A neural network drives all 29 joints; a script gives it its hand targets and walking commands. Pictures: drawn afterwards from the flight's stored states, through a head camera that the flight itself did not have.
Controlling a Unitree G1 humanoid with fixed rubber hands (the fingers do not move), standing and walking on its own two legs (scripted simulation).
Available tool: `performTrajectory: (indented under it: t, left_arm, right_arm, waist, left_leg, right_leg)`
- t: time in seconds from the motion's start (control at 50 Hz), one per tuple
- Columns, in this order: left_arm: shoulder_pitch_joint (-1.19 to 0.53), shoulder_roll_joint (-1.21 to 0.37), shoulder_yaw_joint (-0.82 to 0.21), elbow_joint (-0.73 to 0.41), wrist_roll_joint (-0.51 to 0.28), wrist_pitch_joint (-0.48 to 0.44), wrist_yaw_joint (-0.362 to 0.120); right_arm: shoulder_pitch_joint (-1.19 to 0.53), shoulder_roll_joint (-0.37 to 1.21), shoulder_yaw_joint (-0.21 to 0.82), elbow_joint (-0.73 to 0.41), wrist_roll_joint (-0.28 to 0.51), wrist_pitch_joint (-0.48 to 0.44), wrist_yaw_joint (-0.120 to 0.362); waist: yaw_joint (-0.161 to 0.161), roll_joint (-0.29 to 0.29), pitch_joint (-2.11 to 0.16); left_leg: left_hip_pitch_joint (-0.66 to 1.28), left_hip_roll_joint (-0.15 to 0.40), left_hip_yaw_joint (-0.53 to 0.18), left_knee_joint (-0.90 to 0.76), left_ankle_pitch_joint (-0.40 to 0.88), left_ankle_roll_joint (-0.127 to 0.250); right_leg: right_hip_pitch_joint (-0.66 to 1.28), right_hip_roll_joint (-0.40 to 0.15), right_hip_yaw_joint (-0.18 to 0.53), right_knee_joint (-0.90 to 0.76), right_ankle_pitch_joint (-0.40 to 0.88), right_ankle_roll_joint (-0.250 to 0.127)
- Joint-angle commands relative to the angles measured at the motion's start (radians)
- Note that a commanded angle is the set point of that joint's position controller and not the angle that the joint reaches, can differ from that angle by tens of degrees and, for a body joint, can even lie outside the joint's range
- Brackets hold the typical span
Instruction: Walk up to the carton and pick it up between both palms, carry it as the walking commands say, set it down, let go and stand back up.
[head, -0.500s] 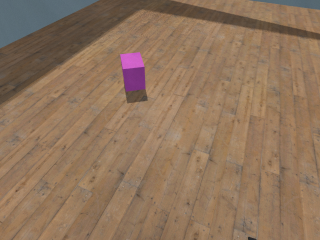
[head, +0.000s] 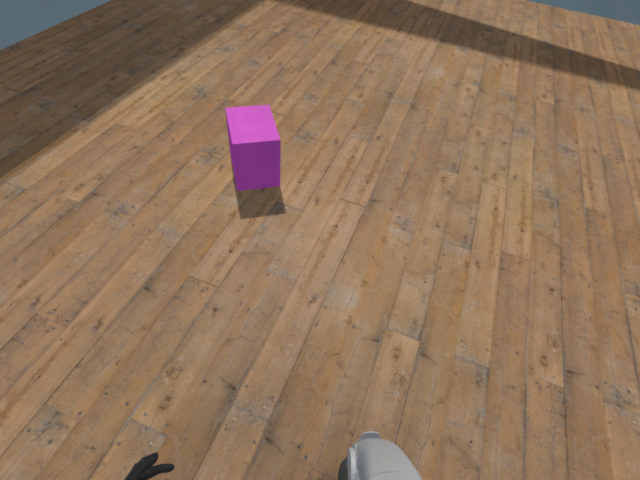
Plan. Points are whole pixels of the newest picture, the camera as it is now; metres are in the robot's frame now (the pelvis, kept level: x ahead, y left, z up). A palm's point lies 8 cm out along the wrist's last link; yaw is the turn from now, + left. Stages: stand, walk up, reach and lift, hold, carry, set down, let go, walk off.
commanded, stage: walk up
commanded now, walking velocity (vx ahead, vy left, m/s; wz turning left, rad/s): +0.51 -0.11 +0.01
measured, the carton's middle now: (253, 147) +1.56 +0.08 -0.65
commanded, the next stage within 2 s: none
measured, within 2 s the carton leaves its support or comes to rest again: neither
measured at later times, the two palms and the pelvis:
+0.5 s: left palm out of the picture +0.17 +0.21 -0.12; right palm (435, 322) +0.37 -0.26 -0.13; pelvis +0.26 -0.03 +0.00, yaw +0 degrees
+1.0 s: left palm (156, 230) +0.61 +0.25 -0.13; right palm (404, 311) +0.39 -0.20 -0.11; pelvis +0.49 +0.03 +0.01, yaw +0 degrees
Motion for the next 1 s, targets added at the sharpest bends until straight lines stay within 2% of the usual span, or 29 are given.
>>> performTrajectory:
  t: [0.0,0.04,0.06,0.08,0.1,0.12,0.14,0.16,0.18,0.2,0.22,0.24,0.28,0.36,0.46,0.5,0.54,0.56,0.58,0.6,0.62,0.64,0.66,0.68,0.7,0.74,0.78,0.84,0.98]
  left_arm:
    - [-0.134,0.025,-0.002,-0.088,-0.008,-0.010,-0.003]
    - [-0.148,0.020,-0.006,-0.104,0.000,-0.019,0.003]
    - [-0.113,0.021,-0.006,-0.104,0.002,-0.026,0.009]
    - [-0.025,0.043,0.005,-0.078,0.005,-0.034,0.021]
    - [0.104,0.078,0.021,-0.035,0.011,-0.044,0.037]
    - [0.262,0.146,0.043,0.010,0.026,-0.057,0.050]
    - [0.379,0.271,0.063,0.031,0.030,-0.065,0.056]
    - [0.413,0.325,0.071,0.063,0.000,-0.048,0.053]
    - [0.321,0.269,0.061,0.056,0.006,-0.046,0.057]
    - [0.237,0.207,0.043,0.047,0.013,-0.048,0.065]
    - [0.180,0.153,0.024,0.048,0.014,-0.053,0.068]
    - [0.168,0.102,0.007,0.054,0.013,-0.061,0.070]
    - [0.214,0.072,-0.003,0.064,0.011,-0.072,0.066]
    - [0.299,0.101,0.000,0.073,0.008,-0.078,0.073]
    - [0.352,0.111,0.019,0.079,0.012,-0.071,0.085]
    - [0.358,0.128,0.027,0.082,0.014,-0.068,0.083]
    - [0.357,0.110,0.023,0.094,0.014,-0.064,0.068]
    - [0.358,0.108,0.024,0.100,0.009,-0.060,0.068]
    - [0.361,0.106,0.021,0.103,0.008,-0.058,0.070]
    - [0.376,0.092,0.010,0.107,0.008,-0.058,0.070]
    - [0.377,0.049,-0.007,0.090,0.010,-0.060,0.068]
    - [0.392,-0.010,-0.015,0.039,0.004,-0.062,0.067]
    - [0.344,0.038,-0.002,0.039,0.015,-0.057,0.064]
    - [0.286,0.050,0.002,0.047,0.021,-0.058,0.057]
    - [0.281,0.026,-0.004,0.066,0.016,-0.059,0.052]
    - [0.336,0.012,-0.001,0.094,0.011,-0.041,0.046]
    - [0.317,0.005,0.000,0.088,0.014,-0.019,0.038]
    - [0.206,0.003,-0.002,0.053,0.017,0.005,0.030]
    - [-0.075,0.006,-0.009,-0.040,-0.004,0.001,0.011]
  right_arm:
    - [-0.005,-0.165,-0.036,-0.026,0.006,-0.011,-0.008]
    - [-0.004,-0.159,-0.037,-0.002,0.008,-0.002,-0.008]
    - [-0.006,-0.158,-0.039,0.017,0.012,0.004,-0.008]
    - [-0.005,-0.171,-0.042,0.027,0.016,0.010,-0.008]
    - [0.008,-0.180,-0.043,0.031,0.017,0.015,-0.007]
    - [0.029,-0.167,-0.041,0.024,0.015,0.017,-0.007]
    - [0.055,-0.098,-0.032,-0.028,0.016,0.012,-0.004]
    - [0.095,-0.088,-0.045,-0.027,0.008,0.007,0.001]
    - [0.034,-0.105,-0.051,-0.024,-0.007,0.012,0.008]
    - [-0.028,-0.104,-0.051,-0.020,-0.010,0.019,0.015]
    - [-0.050,-0.088,-0.045,-0.008,-0.009,0.027,0.018]
    - [-0.049,-0.077,-0.042,-0.004,-0.004,0.037,0.022]
    - [-0.059,-0.060,-0.037,-0.010,-0.002,0.061,0.034]
    - [-0.238,-0.069,-0.027,-0.079,-0.007,0.092,0.057]
    - [-0.435,-0.062,-0.013,-0.149,-0.001,0.085,0.082]
    - [-0.469,-0.073,-0.018,-0.165,0.004,0.077,0.085]
    - [-0.465,-0.069,-0.019,-0.181,-0.001,0.064,0.073]
    - [-0.436,-0.083,-0.026,-0.170,-0.007,0.055,0.065]
    - [-0.368,-0.103,-0.036,-0.145,-0.012,0.045,0.055]
    - [-0.249,-0.133,-0.050,-0.104,-0.015,0.031,0.041]
    - [-0.081,-0.202,-0.067,-0.066,-0.018,0.017,0.024]
    - [0.038,-0.344,-0.097,-0.046,-0.004,0.023,0.012]
    - [0.010,-0.331,-0.095,-0.036,0.011,0.031,0.016]
    - [-0.088,-0.265,-0.076,-0.055,0.001,0.026,0.015]
    - [-0.160,-0.211,-0.061,-0.071,-0.005,0.013,0.016]
    - [-0.209,-0.135,-0.035,-0.066,0.003,-0.005,0.014]
    - [-0.163,-0.116,-0.027,-0.042,0.008,-0.014,0.011]
    - [-0.086,-0.122,-0.025,-0.014,0.007,-0.017,0.006]
    - [0.000,-0.122,-0.030,0.004,0.004,-0.012,-0.002]
  waist:
    - [0.015,0.218,0.112]
    - [0.027,0.241,0.101]
    - [0.050,0.265,0.075]
    - [0.085,0.209,0.035]
    - [0.131,0.109,-0.046]
    - [0.184,0.013,-0.158]
    - [0.191,-0.228,-0.284]
    - [0.181,-0.316,-0.349]
    - [0.148,-0.176,-0.244]
    - [0.125,-0.081,-0.130]
    - [0.094,-0.046,-0.073]
    - [0.071,-0.065,-0.049]
    - [0.059,-0.119,-0.039]
    - [0.081,-0.125,0.041]
    - [0.124,-0.123,0.090]
    - [0.130,-0.145,0.090]
    - [0.120,-0.195,0.059]
    - [0.110,-0.161,0.054]
    - [0.084,-0.081,0.037]
    - [0.040,0.021,-0.015]
    - [-0.024,0.196,-0.117]
    - [-0.044,0.441,-0.229]
    - [-0.029,0.286,-0.182]
    - [0.004,0.151,-0.074]
    - [0.040,0.077,-0.017]
    - [0.088,0.134,-0.022]
    - [0.092,0.173,-0.029]
    - [0.074,0.183,0.010]
    - [0.016,0.208,0.102]
  left_leg:
    - [-0.067,0.225,-0.089,-0.128,0.302,0.110]
    - [-0.074,0.208,-0.053,-0.109,0.299,0.110]
    - [-0.095,0.173,-0.026,-0.065,0.312,0.115]
    - [-0.127,0.156,-0.014,0.056,0.403,0.112]
    - [-0.179,0.115,0.009,0.251,0.492,0.099]
    - [-0.336,0.076,0.004,0.501,0.369,0.077]
    - [-0.519,-0.022,-0.007,0.806,-0.170,0.048]
    - [-0.616,-0.059,-0.122,0.982,-0.225,0.049]
    - [-0.639,0.004,-0.168,1.054,-0.149,0.050]
    - [-0.635,0.036,-0.170,1.060,-0.056,0.047]
    - [-0.597,0.079,-0.160,1.020,0.035,0.035]
    - [-0.561,0.092,-0.146,0.983,0.061,0.029]
    - [-0.531,0.071,-0.100,0.948,0.073,0.019]
    - [-0.623,0.077,-0.058,0.777,0.168,-0.012]
    - [-0.557,0.060,-0.003,0.424,0.240,-0.031]
    - [-0.490,0.052,0.007,0.342,0.241,-0.023]
    - [-0.383,0.023,0.041,0.306,0.181,-0.014]
    - [-0.312,0.008,0.060,0.291,0.161,-0.010]
    - [-0.219,-0.005,0.074,0.258,0.138,-0.006]
    - [-0.076,-0.022,0.080,0.218,0.088,0.005]
    - [0.107,0.158,-0.157,0.139,-0.085,0.056]
    - [0.218,0.425,-0.585,-0.068,-0.351,0.164]
    - [0.113,0.433,-0.684,-0.145,-0.475,0.196]
    - [0.012,0.417,-0.606,-0.116,-0.387,0.169]
    - [-0.071,0.361,-0.491,-0.097,-0.179,0.146]
    - [-0.146,0.277,-0.295,-0.082,0.096,0.107]
    - [-0.153,0.246,-0.201,-0.079,0.242,0.097]
    - [-0.114,0.230,-0.144,-0.082,0.310,0.101]
    - [-0.091,0.220,-0.080,-0.135,0.173,0.119]
  right_leg:
    - [0.014,-0.002,-0.002,-0.140,0.028,-0.015]
    - [0.111,0.012,-0.019,-0.194,-0.025,-0.036]
    - [0.219,0.026,-0.030,-0.203,-0.068,-0.041]
    - [0.354,0.054,-0.059,-0.230,-0.080,-0.042]
    - [0.532,0.080,-0.091,-0.260,-0.107,-0.052]
    - [0.763,-0.005,0.006,-0.235,-0.171,-0.075]
    - [0.897,-0.339,0.447,-0.365,-0.300,-0.135]
    - [0.895,-0.414,0.788,-0.560,-0.377,-0.209]
    - [0.773,-0.401,0.753,-0.572,-0.420,-0.187]
    - [0.650,-0.356,0.636,-0.552,-0.325,-0.165]
    - [0.539,-0.309,0.478,-0.529,-0.183,-0.144]
    - [0.465,-0.259,0.358,-0.522,-0.078,-0.126]
    - [0.411,-0.219,0.237,-0.525,0.023,-0.114]
    - [0.403,-0.209,0.158,-0.599,-0.023,-0.126]
    - [0.436,-0.188,0.085,-0.659,-0.120,-0.116]
    - [0.444,-0.193,0.068,-0.665,-0.160,-0.114]
    - [0.435,-0.164,0.033,-0.637,-0.224,-0.119]
    - [0.413,-0.162,0.028,-0.587,-0.245,-0.122]
    - [0.387,-0.152,0.020,-0.492,-0.236,-0.117]
    - [0.348,-0.111,-0.007,-0.310,-0.170,-0.107]
    - [0.213,-0.059,-0.045,0.015,-0.268,-0.064]
    - [-0.005,0.048,-0.035,0.337,-0.551,-0.042]
    - [-0.070,0.021,0.071,0.459,-0.449,-0.058]
    - [-0.105,-0.024,0.095,0.494,-0.346,-0.067]
    - [-0.072,-0.055,0.103,0.468,-0.249,-0.064]
    - [0.018,-0.068,0.098,0.399,-0.166,-0.044]
    - [0.045,-0.047,0.072,0.363,-0.141,-0.024]
    - [-0.018,-0.036,0.045,0.271,-0.068,0.000]
    - [-0.018,-0.022,-0.002,-0.065,0.018,0.008]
